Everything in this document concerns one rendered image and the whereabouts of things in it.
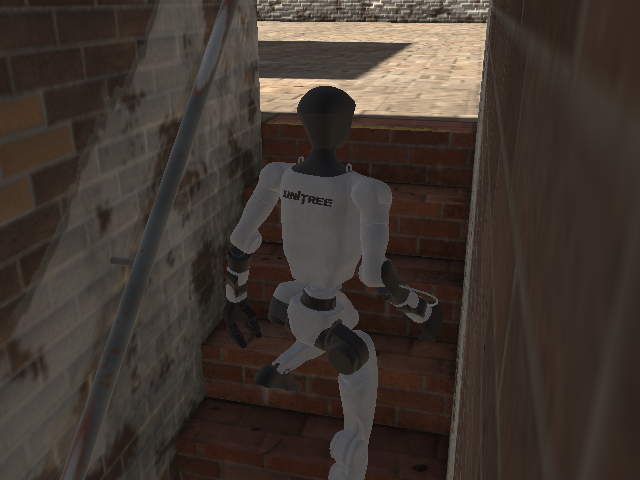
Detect stairs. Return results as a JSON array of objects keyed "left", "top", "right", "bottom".
[{"left": 176, "top": 123, "right": 476, "bottom": 480}]

